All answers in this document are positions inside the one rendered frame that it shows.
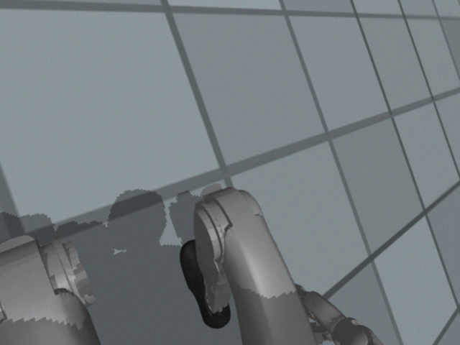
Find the right robot hand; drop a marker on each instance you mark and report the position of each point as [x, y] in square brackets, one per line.
[322, 311]

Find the right robot foot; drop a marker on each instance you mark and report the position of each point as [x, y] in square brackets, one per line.
[194, 279]

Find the right robot arm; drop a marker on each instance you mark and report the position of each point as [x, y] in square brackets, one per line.
[349, 331]

